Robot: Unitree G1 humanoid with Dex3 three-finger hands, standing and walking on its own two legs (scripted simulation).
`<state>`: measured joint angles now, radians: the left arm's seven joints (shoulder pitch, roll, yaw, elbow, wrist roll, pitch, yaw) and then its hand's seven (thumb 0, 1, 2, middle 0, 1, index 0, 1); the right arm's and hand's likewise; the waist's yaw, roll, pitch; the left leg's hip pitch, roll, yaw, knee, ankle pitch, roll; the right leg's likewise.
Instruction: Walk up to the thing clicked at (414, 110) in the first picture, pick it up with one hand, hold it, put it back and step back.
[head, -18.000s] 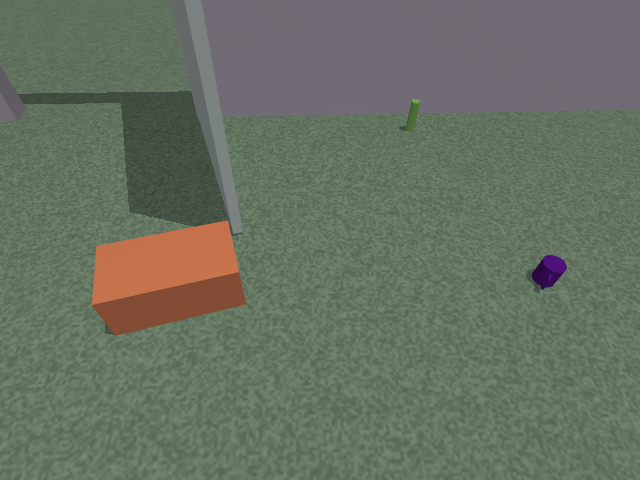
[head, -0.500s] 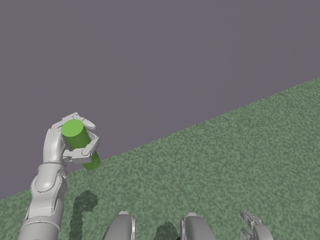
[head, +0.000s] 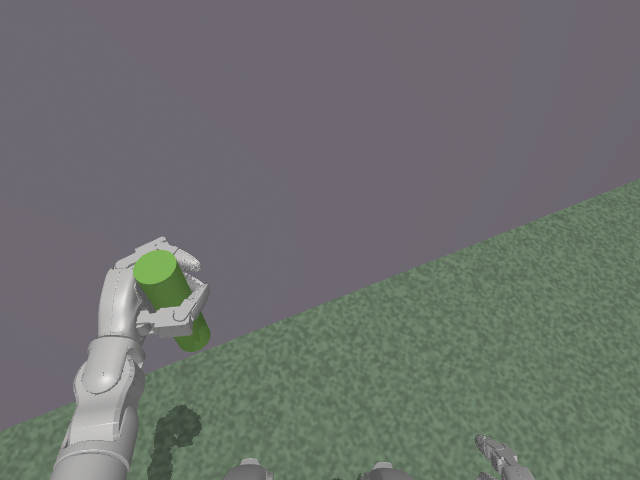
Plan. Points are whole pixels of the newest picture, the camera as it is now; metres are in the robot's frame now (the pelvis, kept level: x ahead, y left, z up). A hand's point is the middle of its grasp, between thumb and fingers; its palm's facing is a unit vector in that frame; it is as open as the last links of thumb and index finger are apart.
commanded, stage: lift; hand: left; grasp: from the side
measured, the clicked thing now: (177, 306) +0.34 +0.19 +0.01
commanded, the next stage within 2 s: hold in 0.24 s
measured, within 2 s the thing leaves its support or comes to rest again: neither
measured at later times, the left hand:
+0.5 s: hand (183, 282) +0.34 +0.17 +0.06, palm faces +0.03 -1.00 +0.01, open 6.1 cm
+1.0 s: hand (179, 284) +0.33 +0.16 +0.08, palm faces +0.05 -1.00 +0.00, open 6.1 cm
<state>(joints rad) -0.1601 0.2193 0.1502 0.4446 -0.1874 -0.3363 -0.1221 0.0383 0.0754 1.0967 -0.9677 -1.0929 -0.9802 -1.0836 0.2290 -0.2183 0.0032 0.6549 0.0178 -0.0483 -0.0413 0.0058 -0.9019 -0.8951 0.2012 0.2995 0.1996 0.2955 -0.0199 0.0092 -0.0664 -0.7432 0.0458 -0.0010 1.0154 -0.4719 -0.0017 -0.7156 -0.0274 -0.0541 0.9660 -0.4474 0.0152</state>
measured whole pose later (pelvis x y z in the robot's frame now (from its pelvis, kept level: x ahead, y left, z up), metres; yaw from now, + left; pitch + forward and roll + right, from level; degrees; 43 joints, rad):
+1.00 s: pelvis +0.01 +0.00 +0.03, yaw +0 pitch +5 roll -1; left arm -0.11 0.19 0.14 0.44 -0.19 -0.35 -0.12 0.04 0.08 1.09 -0.96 -1.10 -0.98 -1.09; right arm 0.23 -0.22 0.00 0.67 0.02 -0.02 -0.04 0.01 -0.91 -0.90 0.20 0.30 0.20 0.30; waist -0.02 0.01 -0.03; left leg -0.51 0.04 0.01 0.82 -0.41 -0.01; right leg -0.49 -0.02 -0.05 0.79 -0.39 0.01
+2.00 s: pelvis +0.01 +0.00 +0.03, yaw +0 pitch +5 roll -1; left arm -0.13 0.20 0.14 0.48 -0.18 -0.36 -0.13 0.04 0.08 1.09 -0.95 -1.11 -0.97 -1.10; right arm 0.23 -0.22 -0.01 0.69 0.01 -0.03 -0.03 0.01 -0.91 -0.90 0.20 0.30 0.20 0.30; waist -0.02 0.01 -0.02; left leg -0.49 0.04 0.01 0.80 -0.39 -0.01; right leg -0.47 -0.03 -0.05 0.76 -0.37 0.01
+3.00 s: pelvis +0.01 +0.00 +0.03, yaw +0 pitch +5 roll -1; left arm -0.12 0.19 0.12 0.44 -0.18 -0.37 -0.12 0.04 0.09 1.07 -0.94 -1.12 -0.96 -1.11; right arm 0.24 -0.22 -0.01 0.68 0.02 -0.04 -0.02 0.01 -0.91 -0.90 0.20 0.30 0.20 0.30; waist -0.02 0.01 -0.02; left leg -0.50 0.04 0.01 0.81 -0.40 0.00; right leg -0.48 -0.03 -0.05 0.76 -0.37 0.02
